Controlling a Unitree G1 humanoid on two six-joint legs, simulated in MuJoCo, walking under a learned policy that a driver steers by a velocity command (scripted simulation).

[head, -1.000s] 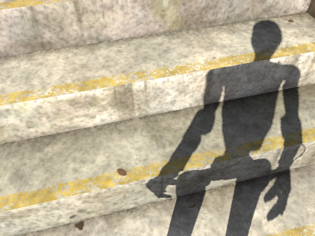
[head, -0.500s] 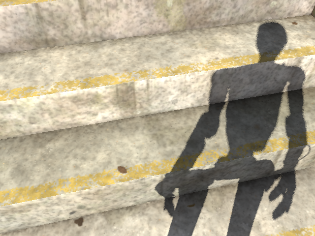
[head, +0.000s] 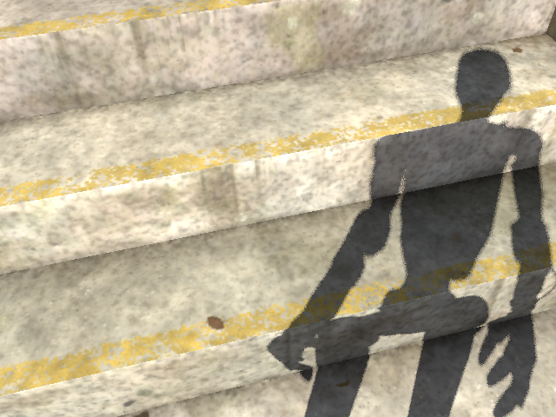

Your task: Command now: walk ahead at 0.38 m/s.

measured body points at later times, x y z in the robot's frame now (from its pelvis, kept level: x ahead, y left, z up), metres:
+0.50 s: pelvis +0.10 +0.01 +0.00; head +0.10 +0.03 +0.45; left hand +0.22 +0.23 -0.14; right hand +0.02 -0.20 -0.15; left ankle +0.11 +0.09 -0.74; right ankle +0.06 -0.09 -0.53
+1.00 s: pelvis +0.31 -0.06 +0.11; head +0.32 -0.06 +0.56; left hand +0.42 +0.18 -0.01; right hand +0.44 -0.31 -0.01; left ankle +0.21 +0.05 -0.39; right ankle +0.39 -0.14 -0.55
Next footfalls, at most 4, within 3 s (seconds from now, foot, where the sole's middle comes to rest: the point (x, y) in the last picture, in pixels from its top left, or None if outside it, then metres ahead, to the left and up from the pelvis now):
0.34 left None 0.15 0.09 -0.77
0.84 right None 0.43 -0.14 -0.59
1.44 left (230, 283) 0.68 0.14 -0.40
1.98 right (219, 121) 0.97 0.16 -0.22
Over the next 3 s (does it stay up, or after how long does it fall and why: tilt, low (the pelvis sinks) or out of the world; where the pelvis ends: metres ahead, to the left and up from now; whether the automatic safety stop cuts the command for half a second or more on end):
stays up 1.34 0.35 0.78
